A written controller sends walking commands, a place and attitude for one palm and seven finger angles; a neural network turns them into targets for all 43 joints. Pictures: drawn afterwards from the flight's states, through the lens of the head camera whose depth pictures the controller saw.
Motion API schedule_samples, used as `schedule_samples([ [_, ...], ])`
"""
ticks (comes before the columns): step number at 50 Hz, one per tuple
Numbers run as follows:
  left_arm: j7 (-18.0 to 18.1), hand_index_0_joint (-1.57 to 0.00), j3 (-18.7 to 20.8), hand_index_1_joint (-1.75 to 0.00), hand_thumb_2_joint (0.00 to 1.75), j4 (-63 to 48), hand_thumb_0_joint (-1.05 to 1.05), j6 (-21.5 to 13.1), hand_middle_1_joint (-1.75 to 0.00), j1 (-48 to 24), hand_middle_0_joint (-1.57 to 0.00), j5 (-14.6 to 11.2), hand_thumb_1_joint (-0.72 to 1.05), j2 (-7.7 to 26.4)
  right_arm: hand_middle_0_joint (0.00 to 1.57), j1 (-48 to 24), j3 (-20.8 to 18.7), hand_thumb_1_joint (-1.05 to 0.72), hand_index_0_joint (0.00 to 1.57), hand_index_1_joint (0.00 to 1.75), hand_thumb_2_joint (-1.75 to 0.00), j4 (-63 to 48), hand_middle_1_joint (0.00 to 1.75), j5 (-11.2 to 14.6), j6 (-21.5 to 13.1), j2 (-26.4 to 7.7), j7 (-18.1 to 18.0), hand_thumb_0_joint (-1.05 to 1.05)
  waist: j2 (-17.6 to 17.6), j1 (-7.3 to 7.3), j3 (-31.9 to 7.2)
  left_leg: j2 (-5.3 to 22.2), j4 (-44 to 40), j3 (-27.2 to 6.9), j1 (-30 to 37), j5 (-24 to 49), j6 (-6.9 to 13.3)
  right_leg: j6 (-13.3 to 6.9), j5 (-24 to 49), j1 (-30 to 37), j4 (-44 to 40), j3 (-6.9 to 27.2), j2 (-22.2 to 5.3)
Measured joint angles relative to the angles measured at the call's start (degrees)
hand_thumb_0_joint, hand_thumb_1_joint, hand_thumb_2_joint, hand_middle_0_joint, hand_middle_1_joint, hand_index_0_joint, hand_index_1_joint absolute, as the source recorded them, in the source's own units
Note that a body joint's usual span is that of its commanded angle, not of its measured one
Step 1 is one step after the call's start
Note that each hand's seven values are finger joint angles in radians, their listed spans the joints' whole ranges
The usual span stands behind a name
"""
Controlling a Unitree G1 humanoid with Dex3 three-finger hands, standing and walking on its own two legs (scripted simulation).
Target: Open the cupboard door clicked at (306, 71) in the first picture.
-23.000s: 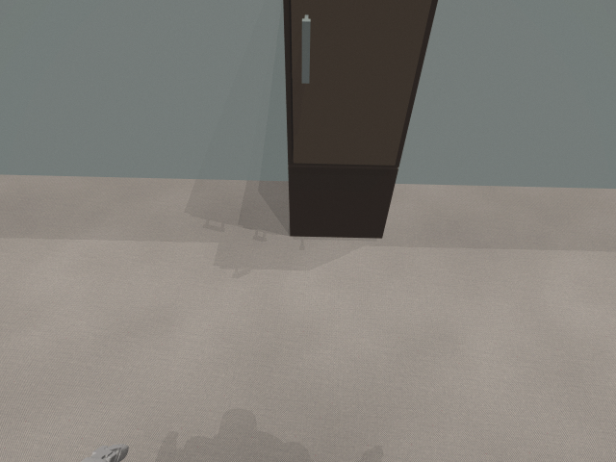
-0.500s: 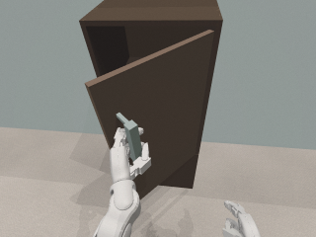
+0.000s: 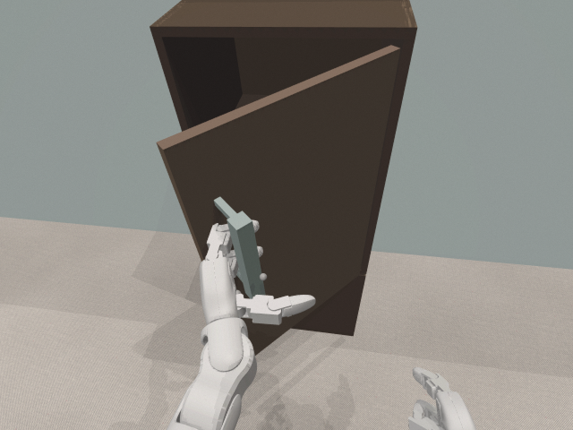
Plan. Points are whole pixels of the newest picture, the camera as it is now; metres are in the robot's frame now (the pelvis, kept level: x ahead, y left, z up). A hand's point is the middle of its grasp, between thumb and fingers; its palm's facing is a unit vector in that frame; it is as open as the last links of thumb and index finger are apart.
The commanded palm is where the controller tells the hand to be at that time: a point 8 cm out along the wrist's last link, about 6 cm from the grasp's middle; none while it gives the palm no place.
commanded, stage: open thumb and fingers to let go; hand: left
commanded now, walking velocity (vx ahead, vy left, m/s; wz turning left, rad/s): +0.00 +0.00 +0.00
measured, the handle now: (239, 251) +0.34 +0.08 +0.09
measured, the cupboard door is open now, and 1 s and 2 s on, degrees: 47 48 48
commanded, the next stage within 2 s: slide the hand sideways off the handle in 0.28 s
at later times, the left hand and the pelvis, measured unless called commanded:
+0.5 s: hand (257, 292) +0.28 +0.05 +0.09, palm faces -0.09 -0.99 -0.09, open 15.7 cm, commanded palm +0.25 +0.10 +0.09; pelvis -0.01 +0.03 +0.00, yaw -1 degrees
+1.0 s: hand (227, 319) +0.24 +0.09 +0.09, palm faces -0.21 -0.98 -0.02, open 16.2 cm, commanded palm +0.22 +0.15 +0.09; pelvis -0.01 +0.04 +0.00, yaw -2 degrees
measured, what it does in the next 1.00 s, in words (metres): stands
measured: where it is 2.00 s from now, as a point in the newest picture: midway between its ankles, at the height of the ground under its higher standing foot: outside the picture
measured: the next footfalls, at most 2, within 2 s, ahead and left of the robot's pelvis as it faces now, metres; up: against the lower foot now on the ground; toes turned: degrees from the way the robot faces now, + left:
none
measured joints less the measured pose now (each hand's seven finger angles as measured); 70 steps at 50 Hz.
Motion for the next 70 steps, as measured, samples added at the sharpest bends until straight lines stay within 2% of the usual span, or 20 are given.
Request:
schedule_samples([
  [7, 0.72, -0.29, -1.24, -0.98, 0.32, 0.95, 0.0, 0.48, -0.98, -1.46, -0.3, 0.3, -0.46, 0.03, 0.2, -0.63, 0.07, -0.9, 0.2, 0.3, -0.9, -0.2, 0.3, -0.01, 0.15, 0.16, 0.09, 0.01, -0.31, -0.03, 0.28, -0.15, 0.62, 0.29, -0.17, -0.18, -0.29, 0.64, 0.26, 0.05, -0.02, 0.33, -0.2],
  [15, 1.23, -0.26, -3.03, -0.65, 0.31, 1.5, -0.01, 1.57, -0.64, -2.89, -0.27, 0.44, -0.5, 0.16, 0.2, -1.08, 0.19, -0.9, 0.2, 0.3, -0.9, -0.43, 0.3, -0.03, 0.21, 0.73, 0.71, 0.01, -0.42, -0.06, 0.23, -0.35, 1.94, 1.03, -0.9, -0.75, 0.17, 1.43, 0.34, -0.58, 0.6, 1.1, -0.44],
  [20, 1.41, -0.31, -3.59, -0.57, 0.3, 1.68, -0.01, 2.48, -0.54, -3.75, -0.33, 0.21, -0.5, 0.1, 0.2, -1.22, 0.37, -0.9, 0.2, 0.3, -0.9, -0.14, 0.3, -0.08, 0.37, 1.05, 1.17, 0.01, -0.41, 0.14, 0.15, -0.51, 2.87, 1.34, -1.46, -1.07, 0.61, 1.83, 0.33, -1.04, 1.15, 1.4, -0.62],
  [21, 0.22, -0.3, -3.41, -0.56, 0.3, 1.62, -0.01, 2.24, -0.52, -3.65, -0.34, 1.05, -0.5, 0.28, 0.2, -1.26, 0.53, -0.9, 0.2, 0.3, -0.9, -0.17, 0.3, -0.06, 0.37, 1.07, 1.35, 0.01, -0.61, 0.08, 0.4, -0.66, 2.96, 1.43, -1.47, -1.06, 0.72, 1.92, 0.29, -1.13, 1.4, 1.49, -0.79],
  [22, -2.95, -0.29, -2.99, -0.54, 0.3, 1.37, -0.01, 1.27, -0.5, -3.27, -0.33, 1.37, -0.5, 0.94, 0.2, -0.98, 0.65, -0.9, 0.2, 0.3, -0.9, -0.6, 0.3, 0.13, 0.44, 1.06, 1.48, 0.01, -0.89, 0.13, 0.6, -0.87, 2.99, 1.54, -1.58, -0.99, 0.86, 2.0, 0.23, -1.37, 1.72, 1.59, -1.01],
  [25, -15.64, -0.23, -2.62, -0.46, 0.3, 0.92, -0.01, -2.59, -0.44, -2.46, -0.29, 0.75, -0.5, 5.74, 0.2, 0.59, 0.89, -0.9, 0.2, 0.3, -0.9, -2.14, 0.3, 0.85, 0.39, 0.66, 0.93, 0.01, -1.11, 0.57, 0.71, -1.2, 3.33, 1.81, -2.1, -0.89, 1.18, 2.2, 0.14, -2.08, 2.45, 1.85, -1.36],
  [27, -22.5, -0.19, -2.75, -0.42, 0.3, 0.58, -0.01, -4.26, -0.4, -2.06, -0.26, -1.19, -0.5, 8.62, 0.2, 1.56, 0.98, -0.9, 0.2, 0.3, -0.9, -2.93, 0.3, 1.57, 0.06, 0.09, 0.5, 0.01, -0.6, 0.56, 0.79, -1.22, 3.72, 1.88, -2.16, -1.03, 1.35, 2.37, 0.17, -2.03, 2.55, 1.92, -1.39],
  [29, -26.37, -0.17, -2.56, -0.39, 0.3, 0.37, -0.01, -4.49, -0.37, -1.51, -0.23, -4.12, -0.5, 9.4, 0.2, 2.2, 1.17, -0.9, 0.2, 0.3, -0.9, -3.32, 0.3, 2.31, -0.52, -0.51, 0.03, 0.01, -0.02, 0.36, 1.03, -1.2, 3.89, 1.99, -1.9, -1.15, 1.53, 2.61, 0.31, -1.64, 2.35, 2.04, -1.36],
  [30, -27.18, -0.16, -2.28, -0.37, 0.3, 0.31, -0.01, -4.05, -0.36, -1.17, -0.22, -5.53, -0.5, 9.1, 0.2, 2.4, 1.3, -0.9, 0.2, 0.3, -0.9, -3.38, 0.3, 2.59, -0.8, -0.73, -0.2, 0.01, 0.14, 0.25, 1.14, -1.21, 3.82, 2.09, -1.69, -1.15, 1.61, 2.74, 0.42, -1.41, 2.16, 2.15, -1.37],
  [32, -27.02, -0.15, -1.47, -0.35, 0.3, 0.21, -0.01, -2.77, -0.34, -0.51, -0.2, -7.41, -0.51, 7.83, 0.2, 2.67, 1.57, -0.9, 0.2, 0.3, -0.9, -3.35, 0.3, 2.91, -1.35, -0.96, -0.49, 0.01, 0.1, 0.06, 1.33, -1.27, 3.42, 2.35, -1.19, -0.98, 1.74, 2.95, 0.67, -1.0, 1.76, 2.42, -1.42],
  [34, -25.69, -0.15, -0.66, -0.34, 0.3, -0.31, -0.01, -1.83, -0.33, 0.22, -0.19, -7.61, -0.51, 6.7, 0.2, 2.87, 1.75, -0.9, 0.2, 0.3, -0.9, -3.45, 0.3, 2.88, -1.85, -0.9, -0.5, 0.01, -0.32, -0.02, 1.32, -1.32, 3.01, 2.67, -0.92, -0.78, 1.88, 3.08, 0.88, -0.92, 1.53, 2.73, -1.48],
  [38, -23.47, -0.17, -0.9, -0.33, 0.3, -3.34, -0.01, -2.68, -0.31, 2.68, -0.17, -5.14, -0.51, 6.32, 0.2, 3.31, 1.62, -0.9, 0.2, 0.3, -0.9, -4.47, 0.3, 2.48, -3.0, -0.37, 0.44, 0.01, -1.25, -0.17, 1.01, -1.21, 3.01, 3.23, -1.18, -0.81, 1.95, 3.1, 0.94, -1.52, 1.8, 3.29, -1.38],
  [41, -23.45, -0.17, -0.75, -0.32, 0.3, -5.91, -0.01, -4.07, -0.31, 5.02, -0.17, -3.95, -0.5, 6.97, 0.2, 3.48, 1.62, -0.9, 0.2, 0.3, -0.9, -5.23, 0.3, 2.37, -3.34, -0.19, 0.99, 0.01, -1.61, -0.06, 0.9, -1.04, 3.42, 3.41, -1.39, -1.13, 1.92, 3.06, 0.73, -1.8, 2.17, 3.48, -1.22],
  [46, -25.23, -0.16, -0.15, -0.31, 0.3, -8.32, -0.01, -3.58, -0.32, 7.19, -0.19, -3.53, -0.51, 9.3, 0.2, 2.96, 1.92, -0.9, 0.2, 0.3, -0.9, -5.83, 0.3, 2.52, -3.08, -0.46, 0.8, 0.01, -1.45, 0.24, 1.24, -0.91, 3.87, 3.19, -1.53, -1.46, 1.88, 3.02, 0.5, -1.75, 2.31, 3.28, -1.08],
  [54, -28.96, -0.2, 2.62, -0.33, 0.3, -13.29, -0.01, -1.91, -0.33, 12.54, -0.21, -6.79, -0.51, 11.02, 0.2, 2.4, 2.28, -0.9, 0.2, 0.3, -0.9, -6.41, 0.3, 2.83, -3.99, -0.56, -0.16, 0.01, -1.06, 0.27, 0.78, -0.66, 3.35, 2.99, -1.05, -1.78, 1.63, 2.89, 0.27, -1.16, 1.58, 3.1, -0.79],
  [64, -31.97, -0.21, 6.27, -0.33, 0.3, -19.41, -0.01, -4.03, -0.33, 21.63, -0.22, -7.87, -0.5, 13.01, 0.2, 3.42, 1.76, -0.9, 0.2, 0.3, -0.9, -7.59, 0.3, 2.73, -5.69, -0.88, -0.17, 0.01, -1.09, 0.57, -0.26, -0.39, 4.77, 2.54, -2.28, -3.2, 1.15, 2.49, -1.32, -2.33, 3.09, 2.69, -0.54],
  [70, -34.13, -0.18, 11.51, -0.32, 0.3, -21.43, -0.01, -5.69, -0.32, 25.76, -0.19, -10.3, -0.5, 14.84, 0.2, 4.44, 1.32, -0.9, 0.2, 0.3, -0.9, -7.46, 0.3, 3.09, -7.03, -1.71, -0.76, 0.01, -0.7, 0.94, -0.69, -0.27, 6.27, 1.59, -3.71, -3.95, 0.88, 2.29, -2.07, -3.16, 3.98, 1.77, -0.41],
])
